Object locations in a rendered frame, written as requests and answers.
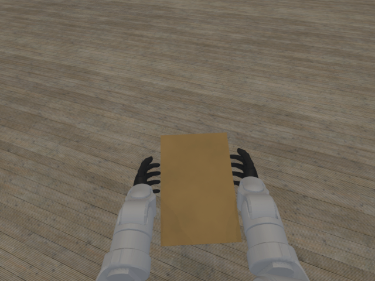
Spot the robot left forearm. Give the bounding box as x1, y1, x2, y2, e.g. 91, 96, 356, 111
96, 184, 156, 281

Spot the robot left hand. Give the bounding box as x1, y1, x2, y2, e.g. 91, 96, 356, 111
133, 156, 161, 193

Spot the robot right hand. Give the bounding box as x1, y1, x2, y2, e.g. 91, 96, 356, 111
230, 148, 258, 186

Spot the robot right forearm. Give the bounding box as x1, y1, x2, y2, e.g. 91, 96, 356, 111
237, 176, 310, 281

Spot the carton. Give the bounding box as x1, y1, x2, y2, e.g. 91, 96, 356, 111
161, 132, 242, 246

